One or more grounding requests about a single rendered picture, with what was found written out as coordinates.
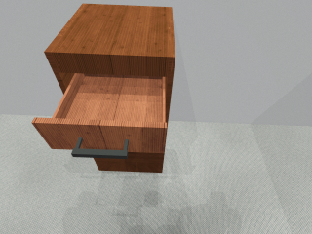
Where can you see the handle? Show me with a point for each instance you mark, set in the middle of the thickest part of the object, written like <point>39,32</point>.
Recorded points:
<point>99,153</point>

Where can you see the drawer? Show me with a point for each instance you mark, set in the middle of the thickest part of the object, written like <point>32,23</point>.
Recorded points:
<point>106,109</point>

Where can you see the cabinet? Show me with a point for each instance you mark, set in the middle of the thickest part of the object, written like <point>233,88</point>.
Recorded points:
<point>118,40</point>

